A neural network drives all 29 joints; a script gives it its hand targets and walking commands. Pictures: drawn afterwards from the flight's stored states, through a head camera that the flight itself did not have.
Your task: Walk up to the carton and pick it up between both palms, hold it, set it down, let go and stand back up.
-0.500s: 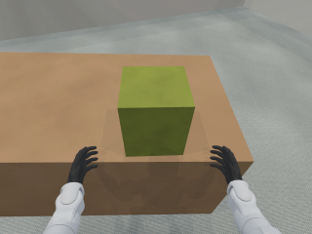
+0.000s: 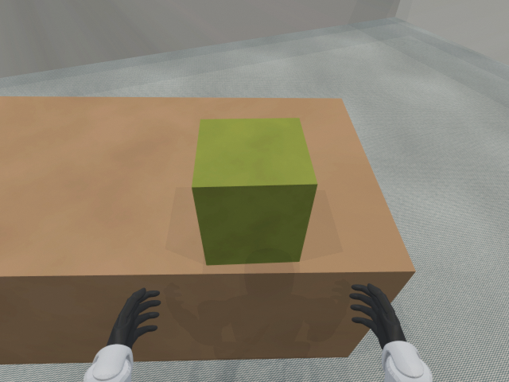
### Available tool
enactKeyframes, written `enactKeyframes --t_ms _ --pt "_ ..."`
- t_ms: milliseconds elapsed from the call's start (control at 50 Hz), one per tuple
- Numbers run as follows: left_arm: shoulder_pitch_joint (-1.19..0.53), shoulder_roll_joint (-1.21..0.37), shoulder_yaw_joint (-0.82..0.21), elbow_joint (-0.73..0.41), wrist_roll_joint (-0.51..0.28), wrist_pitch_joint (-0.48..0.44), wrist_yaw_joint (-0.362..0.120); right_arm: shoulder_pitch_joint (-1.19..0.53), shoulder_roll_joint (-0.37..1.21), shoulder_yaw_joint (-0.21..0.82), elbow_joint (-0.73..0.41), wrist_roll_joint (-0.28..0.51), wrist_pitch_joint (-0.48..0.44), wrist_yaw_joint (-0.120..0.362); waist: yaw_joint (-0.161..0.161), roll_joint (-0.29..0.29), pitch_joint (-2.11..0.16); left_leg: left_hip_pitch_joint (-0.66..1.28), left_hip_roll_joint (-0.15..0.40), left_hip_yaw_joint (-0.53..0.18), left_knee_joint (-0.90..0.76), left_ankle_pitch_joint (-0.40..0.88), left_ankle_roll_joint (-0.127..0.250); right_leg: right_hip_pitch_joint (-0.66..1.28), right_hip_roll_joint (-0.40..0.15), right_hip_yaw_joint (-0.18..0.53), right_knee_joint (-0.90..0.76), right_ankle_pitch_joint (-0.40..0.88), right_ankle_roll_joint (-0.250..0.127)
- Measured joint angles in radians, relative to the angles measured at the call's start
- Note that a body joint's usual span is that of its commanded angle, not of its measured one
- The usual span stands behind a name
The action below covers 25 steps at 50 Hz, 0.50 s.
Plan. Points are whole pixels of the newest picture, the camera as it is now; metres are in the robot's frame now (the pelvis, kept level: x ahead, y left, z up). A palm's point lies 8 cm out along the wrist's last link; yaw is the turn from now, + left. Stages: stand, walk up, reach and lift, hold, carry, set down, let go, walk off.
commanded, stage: set down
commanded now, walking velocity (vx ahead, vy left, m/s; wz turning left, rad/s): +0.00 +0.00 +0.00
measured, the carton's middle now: (251, 193) +0.48 +0.03 -0.01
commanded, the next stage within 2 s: let go in 0.46 s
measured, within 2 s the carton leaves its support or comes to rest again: neither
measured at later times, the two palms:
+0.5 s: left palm (122, 371) +0.16 +0.23 -0.07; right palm (404, 369) +0.16 -0.22 -0.07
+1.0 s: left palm (126, 367) +0.16 +0.22 -0.08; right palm (412, 375) +0.15 -0.23 -0.07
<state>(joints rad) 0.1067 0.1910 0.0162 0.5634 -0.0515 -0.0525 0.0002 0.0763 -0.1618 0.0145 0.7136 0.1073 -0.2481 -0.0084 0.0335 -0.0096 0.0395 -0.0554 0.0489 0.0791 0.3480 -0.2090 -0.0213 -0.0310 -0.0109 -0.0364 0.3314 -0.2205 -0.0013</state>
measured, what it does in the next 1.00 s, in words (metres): stands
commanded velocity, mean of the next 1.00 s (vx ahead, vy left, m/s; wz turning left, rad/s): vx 0.00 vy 0.00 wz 0.00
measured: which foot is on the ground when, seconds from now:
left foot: down 0.00-1.00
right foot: down 0.00-1.00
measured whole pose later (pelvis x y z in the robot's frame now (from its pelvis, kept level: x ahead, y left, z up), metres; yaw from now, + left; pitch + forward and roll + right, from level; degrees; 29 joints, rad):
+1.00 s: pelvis -0.01 +0.00 +0.00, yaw -1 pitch -4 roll +0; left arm 0.17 0.18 0.01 0.53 0.03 0.12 -0.01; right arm 0.15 -0.21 -0.02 0.71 -0.03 -0.15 0.02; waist 0.01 -0.01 0.06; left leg -0.08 0.05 0.09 0.37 -0.21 -0.02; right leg -0.07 -0.01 -0.02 0.37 -0.23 0.00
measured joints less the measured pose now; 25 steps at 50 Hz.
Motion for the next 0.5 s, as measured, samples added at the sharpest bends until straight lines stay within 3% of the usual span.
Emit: enactKeyframes --t_ms 500 --pt "0.079 0.0 0.015 -0.035 0.063 0.181 -0.019 0.082 -0.023 -0.018 -0.012 -0.103 0.083 0.008 -0.019 0.007 0.036 0.018 0.006 0.006 -0.022 0.013 -0.005 0.011 0.007 0.006 -0.015 0.011 -0.003"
